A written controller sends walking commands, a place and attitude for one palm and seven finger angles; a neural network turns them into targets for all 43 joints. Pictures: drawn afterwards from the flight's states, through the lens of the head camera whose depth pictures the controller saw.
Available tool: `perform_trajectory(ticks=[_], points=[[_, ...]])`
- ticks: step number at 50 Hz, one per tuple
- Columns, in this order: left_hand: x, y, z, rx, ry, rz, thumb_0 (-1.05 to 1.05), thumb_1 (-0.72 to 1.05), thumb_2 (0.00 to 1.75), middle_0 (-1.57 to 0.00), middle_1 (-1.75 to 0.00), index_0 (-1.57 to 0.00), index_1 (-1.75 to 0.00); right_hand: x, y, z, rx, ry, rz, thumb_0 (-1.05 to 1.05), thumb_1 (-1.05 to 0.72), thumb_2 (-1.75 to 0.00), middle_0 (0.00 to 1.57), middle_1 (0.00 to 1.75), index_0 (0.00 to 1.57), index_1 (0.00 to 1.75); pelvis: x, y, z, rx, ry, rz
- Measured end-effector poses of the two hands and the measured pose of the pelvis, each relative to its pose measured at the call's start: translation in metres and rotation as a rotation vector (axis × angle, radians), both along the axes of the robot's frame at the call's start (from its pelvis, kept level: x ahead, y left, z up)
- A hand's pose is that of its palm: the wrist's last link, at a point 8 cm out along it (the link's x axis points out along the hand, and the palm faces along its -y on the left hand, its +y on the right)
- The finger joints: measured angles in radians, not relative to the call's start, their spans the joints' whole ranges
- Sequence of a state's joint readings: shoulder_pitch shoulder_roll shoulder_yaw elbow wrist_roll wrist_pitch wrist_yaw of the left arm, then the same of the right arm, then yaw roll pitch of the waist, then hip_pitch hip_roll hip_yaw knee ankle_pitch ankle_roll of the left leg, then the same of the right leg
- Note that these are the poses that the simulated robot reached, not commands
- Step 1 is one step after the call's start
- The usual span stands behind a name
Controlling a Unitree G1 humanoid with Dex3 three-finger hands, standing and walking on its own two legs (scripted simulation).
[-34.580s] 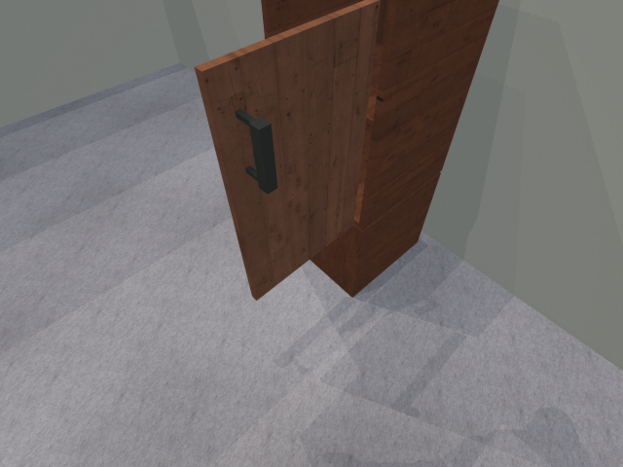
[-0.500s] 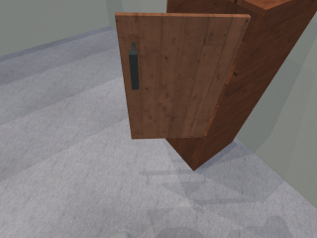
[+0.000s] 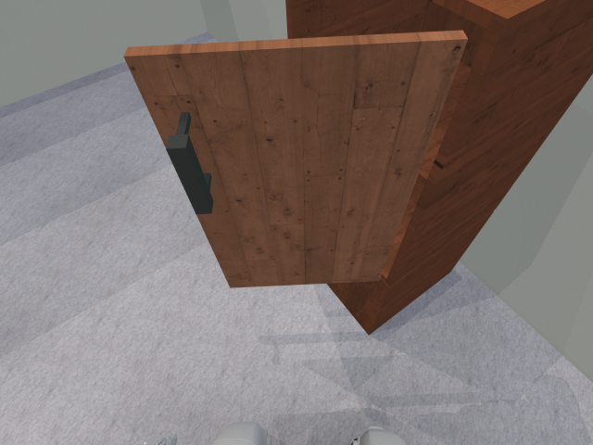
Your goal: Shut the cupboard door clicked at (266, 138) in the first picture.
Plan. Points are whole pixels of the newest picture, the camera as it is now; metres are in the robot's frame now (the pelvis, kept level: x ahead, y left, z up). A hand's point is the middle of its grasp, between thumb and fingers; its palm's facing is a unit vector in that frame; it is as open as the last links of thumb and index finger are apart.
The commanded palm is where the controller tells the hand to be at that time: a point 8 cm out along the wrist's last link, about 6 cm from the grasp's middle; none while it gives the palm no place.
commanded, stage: come to a stop and stand still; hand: left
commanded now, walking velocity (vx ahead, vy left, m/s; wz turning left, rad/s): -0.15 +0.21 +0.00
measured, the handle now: (194, 165) +0.43 +0.15 +0.12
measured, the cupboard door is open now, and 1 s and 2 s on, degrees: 57 57 57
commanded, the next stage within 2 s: none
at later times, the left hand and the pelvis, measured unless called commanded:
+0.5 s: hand out of the picture +0.01 +0.28 -0.16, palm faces +0.04 -0.96 -0.28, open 7.3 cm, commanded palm none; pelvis -0.04 +0.07 -0.01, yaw +1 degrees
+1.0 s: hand out of the picture -0.03 +0.29 -0.17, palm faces +0.01 -0.98 -0.18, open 7.3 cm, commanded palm none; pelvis -0.03 +0.12 +0.01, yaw +0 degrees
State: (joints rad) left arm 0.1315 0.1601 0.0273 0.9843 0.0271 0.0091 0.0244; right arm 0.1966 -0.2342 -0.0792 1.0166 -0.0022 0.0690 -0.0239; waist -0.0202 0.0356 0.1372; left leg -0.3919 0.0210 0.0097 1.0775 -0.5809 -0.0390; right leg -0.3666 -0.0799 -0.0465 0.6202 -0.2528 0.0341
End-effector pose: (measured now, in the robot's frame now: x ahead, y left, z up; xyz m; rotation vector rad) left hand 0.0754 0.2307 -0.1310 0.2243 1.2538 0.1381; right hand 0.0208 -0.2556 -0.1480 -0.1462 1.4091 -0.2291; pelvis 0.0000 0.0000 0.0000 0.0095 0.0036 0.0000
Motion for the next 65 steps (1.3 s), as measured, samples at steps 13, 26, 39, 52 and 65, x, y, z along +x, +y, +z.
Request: perform_trajectory(ticks=[13, 26, 39, 52, 65], points=[[-0.015, 0.047, -0.004, 0.012, -0.06, 0.051, 0.0, 0.91, 0.9, -0.21, -0.3, -0.21, -0.3, 0.07, 0.027, 0.03, -0.051, -0.269, 0.129, 0.01, -0.91, -0.9, 0.2, 0.3, 0.2, 0.3, -0.015, 0.034, -0.002, -0.023, 0.011, 0.039], [-0.078, 0.093, 0.003, 0.033, -0.046, 0.048, 0.0, 0.91, 0.9, -0.2, -0.3, -0.2, -0.3, 0.039, 0.115, 0.015, 0.08, -0.337, 0.116, 0.01, -0.9, -0.9, 0.2, 0.3, 0.2, 0.3, -0.037, 0.077, -0.005, -0.002, -0.041, 0.014], [-0.102, 0.106, -0.003, -0.048, 0.033, 0.048, 0.01, 0.91, 0.9, -0.2, -0.3, -0.2, -0.3, -0.062, 0.125, 0.025, -0.01, -0.093, 0.048, 0.0, -0.92, -0.9, 0.2, 0.3, 0.2, 0.3, -0.044, 0.112, 0.008, -0.017, -0.033, 0.006], [-0.106, 0.105, -0.005, -0.063, 0.097, 0.053, 0.0, 0.91, 0.9, -0.2, -0.3, -0.2, -0.3, -0.066, 0.156, 0.02, 0.042, -0.058, 0.023, 0.01, -0.9, -0.9, 0.2, 0.3, 0.2, 0.3, -0.032, 0.119, 0.012, -0.012, -0.04, 0.001], [-0.103, 0.087, -0.003, -0.061, 0.122, 0.073, 0.01, 0.92, 0.9, -0.2, -0.3, -0.2, -0.3, -0.046, 0.147, 0.016, 0.056, -0.062, 0.032, 0.01, -0.91, -0.9, 0.2, 0.3, 0.2, 0.3, -0.019, 0.106, 0.013, -0.005, -0.044, 0.002]])
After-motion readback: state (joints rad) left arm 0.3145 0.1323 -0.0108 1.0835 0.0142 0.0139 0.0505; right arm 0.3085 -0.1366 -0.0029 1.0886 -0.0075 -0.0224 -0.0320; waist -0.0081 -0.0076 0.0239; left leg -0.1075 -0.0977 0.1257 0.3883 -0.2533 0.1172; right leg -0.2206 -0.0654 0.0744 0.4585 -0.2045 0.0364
